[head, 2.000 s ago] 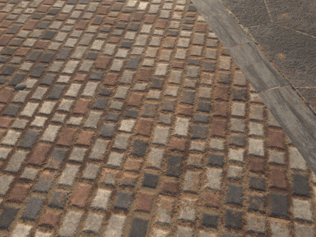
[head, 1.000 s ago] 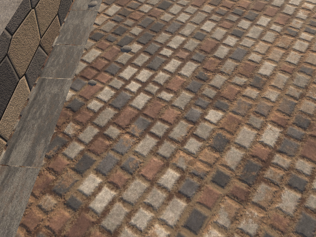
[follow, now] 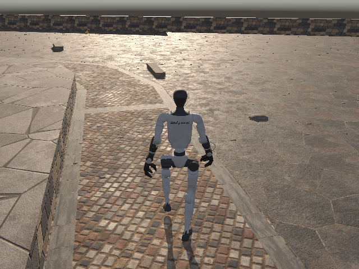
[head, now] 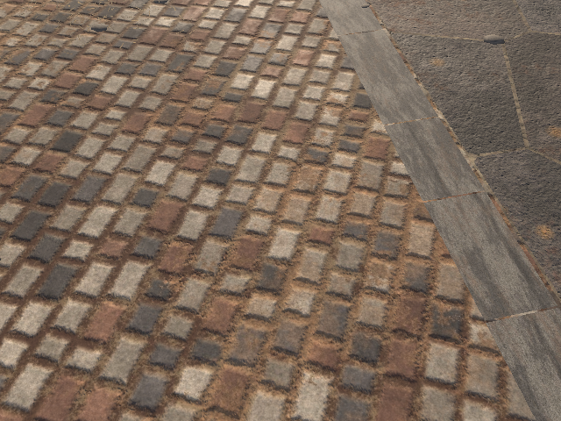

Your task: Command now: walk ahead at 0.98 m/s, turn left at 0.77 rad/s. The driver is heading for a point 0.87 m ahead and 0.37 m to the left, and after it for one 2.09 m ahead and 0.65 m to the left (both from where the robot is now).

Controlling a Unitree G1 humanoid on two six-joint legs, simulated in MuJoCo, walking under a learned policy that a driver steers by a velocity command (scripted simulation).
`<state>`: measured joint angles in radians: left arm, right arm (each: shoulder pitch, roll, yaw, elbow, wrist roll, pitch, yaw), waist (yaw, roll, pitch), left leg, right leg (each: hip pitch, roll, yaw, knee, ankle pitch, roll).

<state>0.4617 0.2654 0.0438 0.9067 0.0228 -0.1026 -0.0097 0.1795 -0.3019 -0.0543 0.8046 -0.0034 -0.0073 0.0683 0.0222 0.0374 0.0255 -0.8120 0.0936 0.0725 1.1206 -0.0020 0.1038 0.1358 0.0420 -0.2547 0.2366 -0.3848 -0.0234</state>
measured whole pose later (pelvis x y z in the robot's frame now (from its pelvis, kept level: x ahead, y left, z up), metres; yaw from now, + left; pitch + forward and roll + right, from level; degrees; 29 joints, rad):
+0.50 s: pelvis +0.45 +0.02 +0.00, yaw +27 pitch +3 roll -1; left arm -0.07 0.25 -0.04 0.56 0.03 -0.06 -0.01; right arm 0.45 -0.31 -0.08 0.85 0.00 -0.07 0.02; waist -0.14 0.00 0.04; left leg 0.06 -0.17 -0.25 0.33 -0.39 0.16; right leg -0.67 -0.09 0.09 0.60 0.02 0.05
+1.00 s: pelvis +0.82 +0.23 -0.02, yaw +55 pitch +2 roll -2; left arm 0.55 0.25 0.02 0.93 0.02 -0.09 0.02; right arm -0.10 -0.28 0.01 0.59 -0.06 -0.04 0.09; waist 0.09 0.05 0.05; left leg -0.64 -0.03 0.11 0.66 -0.03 0.18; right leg 0.23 -0.04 -0.29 0.36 -0.45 0.07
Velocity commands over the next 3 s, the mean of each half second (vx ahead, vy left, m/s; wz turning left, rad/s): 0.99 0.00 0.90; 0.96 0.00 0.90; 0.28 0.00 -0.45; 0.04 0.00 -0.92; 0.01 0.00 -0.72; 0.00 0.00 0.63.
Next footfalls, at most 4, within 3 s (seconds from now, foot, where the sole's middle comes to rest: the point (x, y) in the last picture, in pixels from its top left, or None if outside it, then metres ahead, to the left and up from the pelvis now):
0.16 left None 0.32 0.02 -0.77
0.56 right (311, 313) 0.77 -0.02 -0.77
1.02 left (153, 268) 0.91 0.43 -0.77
1.46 right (168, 206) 1.14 0.42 -0.77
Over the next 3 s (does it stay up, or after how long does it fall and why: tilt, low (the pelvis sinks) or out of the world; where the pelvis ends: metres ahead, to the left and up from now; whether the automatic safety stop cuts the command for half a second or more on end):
stays up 1.00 0.47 0.00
